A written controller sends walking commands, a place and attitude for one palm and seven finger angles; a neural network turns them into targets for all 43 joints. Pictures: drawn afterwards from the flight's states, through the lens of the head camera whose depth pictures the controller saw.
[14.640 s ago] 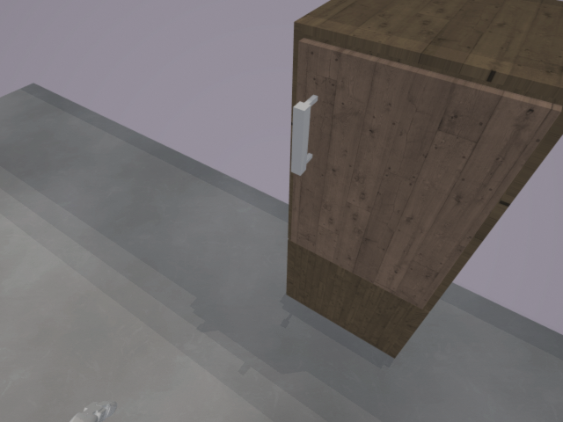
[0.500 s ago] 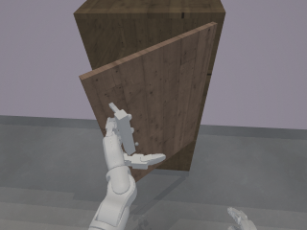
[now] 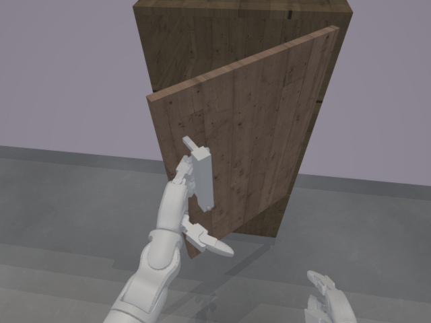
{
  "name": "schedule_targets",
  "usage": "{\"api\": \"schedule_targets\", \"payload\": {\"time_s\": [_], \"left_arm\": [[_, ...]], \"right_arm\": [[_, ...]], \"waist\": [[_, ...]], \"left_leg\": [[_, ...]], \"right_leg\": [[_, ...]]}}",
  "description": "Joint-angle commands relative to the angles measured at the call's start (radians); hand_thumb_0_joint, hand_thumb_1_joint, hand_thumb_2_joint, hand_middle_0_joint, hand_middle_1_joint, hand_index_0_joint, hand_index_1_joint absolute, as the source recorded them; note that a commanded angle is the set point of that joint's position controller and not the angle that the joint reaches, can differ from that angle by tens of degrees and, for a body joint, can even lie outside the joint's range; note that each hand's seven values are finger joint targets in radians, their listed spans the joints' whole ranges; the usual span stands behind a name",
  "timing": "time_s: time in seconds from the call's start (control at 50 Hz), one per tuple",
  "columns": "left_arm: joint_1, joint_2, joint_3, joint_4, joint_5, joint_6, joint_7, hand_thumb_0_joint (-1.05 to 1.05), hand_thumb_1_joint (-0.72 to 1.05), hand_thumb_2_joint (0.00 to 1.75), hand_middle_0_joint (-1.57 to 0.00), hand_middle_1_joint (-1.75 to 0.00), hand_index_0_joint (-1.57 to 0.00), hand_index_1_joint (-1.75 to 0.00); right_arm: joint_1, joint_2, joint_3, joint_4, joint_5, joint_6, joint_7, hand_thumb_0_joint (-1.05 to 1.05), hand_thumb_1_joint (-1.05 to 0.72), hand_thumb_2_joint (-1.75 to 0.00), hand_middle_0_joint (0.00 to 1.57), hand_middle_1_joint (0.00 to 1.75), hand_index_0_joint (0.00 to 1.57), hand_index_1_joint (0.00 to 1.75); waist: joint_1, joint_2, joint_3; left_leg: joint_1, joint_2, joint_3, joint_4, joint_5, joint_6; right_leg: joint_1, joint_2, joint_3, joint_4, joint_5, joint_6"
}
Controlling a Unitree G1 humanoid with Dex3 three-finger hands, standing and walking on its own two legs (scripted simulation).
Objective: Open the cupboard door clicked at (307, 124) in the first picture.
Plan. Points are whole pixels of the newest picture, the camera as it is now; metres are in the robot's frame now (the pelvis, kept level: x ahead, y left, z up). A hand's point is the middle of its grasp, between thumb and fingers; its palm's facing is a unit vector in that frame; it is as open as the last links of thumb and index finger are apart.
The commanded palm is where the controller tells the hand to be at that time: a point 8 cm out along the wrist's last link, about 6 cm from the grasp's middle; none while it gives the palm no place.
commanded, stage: slide the hand sideways off the handle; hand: left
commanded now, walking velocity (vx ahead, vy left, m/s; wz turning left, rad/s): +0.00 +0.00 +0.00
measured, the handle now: (197, 175) +0.36 +0.06 +0.09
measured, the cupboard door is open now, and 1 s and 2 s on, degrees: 43 44 44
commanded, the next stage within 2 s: draw the hand back to the body in 1.04 s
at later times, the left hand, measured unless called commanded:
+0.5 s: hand (191, 230) +0.25 +0.06 +0.09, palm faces -0.11 -0.99 +0.00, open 16.3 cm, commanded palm +0.23 +0.11 +0.08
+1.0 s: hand (165, 244) +0.23 +0.10 +0.08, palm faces -0.07 -1.00 -0.05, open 16.3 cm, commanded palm +0.20 +0.16 +0.08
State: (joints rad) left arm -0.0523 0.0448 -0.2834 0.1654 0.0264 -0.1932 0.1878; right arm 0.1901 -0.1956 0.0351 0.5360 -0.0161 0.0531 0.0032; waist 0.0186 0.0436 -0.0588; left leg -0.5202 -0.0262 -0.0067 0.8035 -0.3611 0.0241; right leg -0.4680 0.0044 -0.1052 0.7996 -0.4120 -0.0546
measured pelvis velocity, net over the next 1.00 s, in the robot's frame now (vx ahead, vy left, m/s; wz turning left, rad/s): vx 0.02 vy -0.01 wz -0.02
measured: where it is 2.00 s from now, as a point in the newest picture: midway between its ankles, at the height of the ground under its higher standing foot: outside the picture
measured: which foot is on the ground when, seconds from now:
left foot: down 0.00-1.00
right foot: down 0.00-1.00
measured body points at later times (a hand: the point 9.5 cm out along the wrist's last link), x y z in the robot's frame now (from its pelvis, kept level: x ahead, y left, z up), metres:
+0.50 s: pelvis +0.01 +0.02 +0.00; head +0.02 +0.01 +0.45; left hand +0.25 +0.12 +0.09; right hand +0.18 -0.20 -0.08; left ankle +0.03 +0.11 -0.71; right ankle +0.00 -0.08 -0.71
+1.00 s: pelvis +0.02 -0.01 -0.01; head +0.04 -0.03 +0.44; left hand +0.22 +0.15 +0.09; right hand +0.20 -0.24 -0.08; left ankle +0.03 +0.11 -0.71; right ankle +0.00 -0.08 -0.71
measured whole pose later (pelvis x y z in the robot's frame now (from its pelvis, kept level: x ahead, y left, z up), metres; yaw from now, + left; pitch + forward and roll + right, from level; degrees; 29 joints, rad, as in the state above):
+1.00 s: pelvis +0.02 -0.01 -0.01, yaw -1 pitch +6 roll +0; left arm 0.50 0.16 -0.08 -0.29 -0.13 -0.21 -0.06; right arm 0.27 -0.24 0.04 0.44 0.01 -0.06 -0.02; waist 0.01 0.05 -0.09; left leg -0.54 0.00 0.00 0.85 -0.42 0.01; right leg -0.49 0.03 -0.10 0.83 -0.46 -0.06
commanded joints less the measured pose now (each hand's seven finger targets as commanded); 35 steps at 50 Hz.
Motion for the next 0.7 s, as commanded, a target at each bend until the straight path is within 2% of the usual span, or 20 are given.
{"api": "schedule_targets", "payload": {"time_s": [0.0, 0.04, 0.06, 0.1, 0.14, 0.22, 0.24, 0.28, 0.3, 0.32, 0.34, 0.36, 0.38, 0.44, 0.46, 0.48, 0.52, 0.56, 0.64, 0.68], "left_arm": [[-0.310, -0.126, -0.052, -0.206, -0.126, -0.052, -0.184, 0.00, -0.50, 0.30, -0.15, -0.30, -0.15, -0.30], [-0.269, -0.140, -0.019, -0.207, -0.159, -0.026, -0.153, 0.00, -0.50, 0.30, -0.15, -0.30, -0.15, -0.30], [-0.234, -0.137, -0.002, -0.201, -0.159, -0.017, -0.132, 0.00, -0.50, 0.30, -0.15, -0.30, -0.15, -0.30], [-0.177, -0.114, 0.022, -0.246, -0.130, -0.023, -0.088, 0.00, -0.50, 0.30, -0.15, -0.30, -0.15, -0.30], [-0.113, -0.101, 0.018, -0.261, -0.086, -0.033, -0.058, 0.00, -0.50, 0.30, -0.15, -0.30, -0.15, -0.30], [-0.022, -0.054, 0.036, -0.350, -0.040, -0.055, -0.041, 0.00, -0.50, 0.30, -0.15, -0.30, -0.15, -0.30], [0.010, -0.031, 0.051, -0.378, -0.030, -0.058, -0.039, 0.00, -0.50, 0.30, -0.15, -0.30, -0.15, -0.30], [0.061, -0.046, 0.024, -0.444, -0.021, -0.061, -0.039, 0.00, -0.50, 0.30, -0.15, -0.30, -0.15, -0.30], [0.085, -0.050, 0.020, -0.455, -0.025, -0.057, -0.040, 0.00, -0.50, 0.30, -0.15, -0.30, -0.15, -0.30], [0.074, -0.043, 0.015, -0.485, -0.022, -0.056, -0.040, 0.00, -0.50, 0.30, -0.15, -0.30, -0.15, -0.30], [0.107, -0.040, 0.016, -0.483, -0.024, -0.048, -0.042, 0.00, -0.50, 0.30, -0.15, -0.30, -0.15, -0.30], [0.115, -0.031, 0.022, -0.506, -0.027, -0.046, -0.043, 0.00, -0.50, 0.30, -0.15, -0.30, -0.15, -0.30], [0.147, -0.030, 0.025, -0.522, -0.031, -0.044, -0.045, 0.00, -0.50, 0.30, -0.15, -0.30, -0.15, -0.30], [0.168, -0.049, -0.012, -0.576, -0.038, -0.041, -0.062, 0.00, -0.50, 0.30, -0.15, -0.30, -0.15, -0.30], [0.175, -0.036, -0.004, -0.588, -0.039, -0.044, -0.066, 0.00, -0.50, 0.30, -0.15, -0.30, -0.15, -0.30], [0.190, -0.039, -0.012, -0.603, -0.039, -0.044, -0.072, 0.00, -0.50, 0.30, -0.15, -0.30, -0.15, -0.30], [0.198, -0.025, -0.007, -0.614, -0.035, -0.048, -0.081, 0.00, -0.50, 0.30, -0.15, -0.30, -0.15, -0.30], [0.253, -0.023, -0.006, -0.608, -0.035, -0.048, -0.093, 0.00, -0.50, 0.30, -0.15, -0.30, -0.15, -0.30], [0.315, 0.050, 0.078, -0.594, -0.042, -0.031, -0.109, 0.00, -0.50, 0.30, -0.15, -0.30, -0.15, -0.30], [0.324, 0.064, 0.109, -0.608, -0.059, -0.025, -0.118, 0.00, -0.50, 0.30, -0.15, -0.30, -0.15, -0.30]], "right_arm": [[-0.074, -0.102, -0.025, -0.171, 0.037, -0.073, -0.028, 0.00, -0.90, -0.90, 0.20, 0.30, 0.20, 0.30], [-0.090, -0.106, -0.022, -0.178, 0.043, -0.090, -0.024, 0.00, -0.90, -0.90, 0.20, 0.30, 0.20, 0.30], [-0.086, -0.106, -0.023, -0.178, 0.041, -0.095, -0.020, 0.00, -0.90, -0.90, 0.20, 0.30, 0.20, 0.30], [-0.076, -0.105, -0.029, -0.185, 0.036, -0.102, -0.008, 0.00, -0.90, -0.90, 0.20, 0.30, 0.20, 0.30], [-0.061, -0.106, -0.033, -0.194, 0.029, -0.103, 0.007, 0.00, -0.90, -0.90, 0.20, 0.30, 0.20, 0.30], [-0.054, -0.102, -0.036, -0.219, 0.023, -0.099, 0.023, 0.00, -0.90, -0.90, 0.20, 0.30, 0.20, 0.30], [-0.055, -0.104, -0.038, -0.227, 0.022, -0.096, 0.026, 0.00, -0.90, -0.90, 0.20, 0.30, 0.20, 0.30], [-0.057, -0.096, -0.037, -0.244, 0.024, -0.093, 0.032, 0.00, -0.90, -0.90, 0.20, 0.30, 0.20, 0.30], [-0.056, -0.095, -0.035, -0.248, 0.025, -0.092, 0.032, 0.00, -0.90, -0.90, 0.20, 0.30, 0.20, 0.30], [-0.052, -0.099, -0.036, -0.250, 0.025, -0.092, 0.031, 0.00, -0.90, -0.90, 0.20, 0.30, 0.20, 0.30], [-0.054, -0.099, -0.035, -0.253, 0.025, -0.092, 0.030, 0.00, -0.90, -0.90, 0.20, 0.30, 0.20, 0.30], [-0.053, -0.101, -0.034, -0.256, 0.025, -0.092, 0.027, 0.00, -0.90, -0.90, 0.20, 0.30, 0.20, 0.30], [-0.051, -0.102, -0.036, -0.258, 0.025, -0.093, 0.025, 0.00, -0.90, -0.90, 0.20, 0.30, 0.20, 0.30], [-0.047, -0.104, -0.034, -0.266, 0.026, -0.101, 0.020, 0.00, -0.90, -0.90, 0.20, 0.30, 0.20, 0.30], [-0.043, -0.105, -0.037, -0.266, 0.027, -0.105, 0.017, 0.00, -0.90, -0.90, 0.20, 0.30, 0.20, 0.30], [-0.042, -0.104, -0.035, -0.266, 0.026, -0.109, 0.016, 0.00, -0.90, -0.90, 0.20, 0.30, 0.20, 0.30], [-0.034, -0.106, -0.035, -0.264, 0.024, -0.115, 0.012, 0.00, -0.90, -0.90, 0.20, 0.30, 0.20, 0.30], [-0.029, -0.105, -0.035, -0.268, 0.024, -0.121, 0.012, 0.00, -0.90, -0.90, 0.20, 0.30, 0.20, 0.30], [-0.026, -0.110, -0.032, -0.267, 0.023, -0.118, 0.001, 0.00, -0.90, -0.90, 0.20, 0.30, 0.20, 0.30], [-0.034, -0.106, -0.029, -0.273, 0.024, -0.117, -0.003, 0.00, -0.90, -0.90, 0.20, 0.30, 0.20, 0.30]], "waist": [[-0.072, -0.113, -0.214], [-0.050, -0.112, -0.196], [-0.043, -0.127, -0.188], [-0.024, -0.117, -0.204], [-0.017, -0.124, -0.196], [-0.007, -0.099, -0.190], [0.009, -0.074, -0.197], [0.004, -0.042, -0.198], [-0.001, -0.048, -0.184], [-0.013, -0.037, -0.180], [-0.010, -0.061, -0.164], [-0.019, -0.071, -0.147], [-0.017, -0.079, -0.161], [-0.034, -0.069, -0.147], [-0.038, -0.075, -0.150], [-0.035, -0.051, -0.152], [-0.042, -0.064, -0.160], [-0.036, -0.073, -0.156], [-0.018, -0.102, -0.164], [-0.012, -0.098, -0.163]], "left_leg": [[0.181, 0.005, -0.047, -0.114, 0.083, 0.009], [0.184, 0.008, -0.056, -0.138, 0.065, 0.004], [0.175, 0.011, -0.056, -0.143, 0.061, 0.001], [0.179, 0.015, -0.053, -0.146, 0.093, -0.002], [0.171, 0.021, -0.050, -0.147, 0.117, -0.001], [0.157, 0.024, -0.028, -0.139, 0.134, -0.001], [0.154, 0.025, -0.031, -0.144, 0.150, -0.003], [0.167, 0.029, -0.024, -0.139, 0.168, -0.005], [0.162, 0.030, -0.021, -0.136, 0.159, -0.003], [0.163, 0.032, -0.024, -0.132, 0.160, -0.004], [0.152, 0.033, -0.030, -0.134, 0.149, -0.002], [0.145, 0.034, -0.029, -0.133, 0.142, -0.001], [0.147, 0.032, -0.029, -0.130, 0.139, -0.001], [0.148, 0.033, -0.039, -0.122, 0.132, 0.001], [0.151, 0.035, -0.042, -0.117, 0.128, 0.000], [0.151, 0.031, -0.041, -0.112, 0.128, 0.001], [0.148, 0.029, -0.046, -0.103, 0.133, 0.000], [0.138, 0.029, -0.048, -0.100, 0.134, 0.000], [0.112, 0.019, -0.037, -0.090, 0.137, 0.004], [0.103, 0.014, -0.028, -0.088, 0.129, 0.005]], "right_leg": [[0.019, 0.006, 0.072, -0.165, 0.175, 0.020], [0.015, 0.011, 0.054, -0.171, 0.129, 0.019], [0.014, 0.011, 0.048, -0.166, 0.122, 0.021], [0.023, 0.011, 0.046, -0.150, 0.144, 0.017], [0.024, 0.011, 0.045, -0.138, 0.161, 0.016], [0.036, 0.010, 0.058, -0.128, 0.184, 0.010], [0.052, 0.009, 0.058, -0.120, 0.191, 0.005], [0.049, 0.010, 0.056, -0.111, 0.209, 0.003], [0.043, 0.012, 0.056, -0.116, 0.207, 0.006], [0.033, 0.013, 0.056, -0.114, 0.207, 0.006], [0.034, 0.016, 0.055, -0.118, 0.198, 0.006], [0.029, 0.014, 0.056, -0.120, 0.198, 0.009], [0.033, 0.017, 0.058, -0.117, 0.195, 0.010], [0.013, 0.017, 0.052, -0.113, 0.186, 0.013], [0.002, 0.017, 0.052, -0.109, 0.182, 0.015], [-0.001, 0.017, 0.055, -0.105, 0.185, 0.014], [-0.008, 0.016, 0.053, -0.096, 0.191, 0.015], [-0.009, 0.015, 0.052, -0.090, 0.193, 0.017], [0.020, 0.014, 0.064, -0.094, 0.217, 0.018], [0.031, 0.011, 0.073, -0.100, 0.223, 0.021]]}}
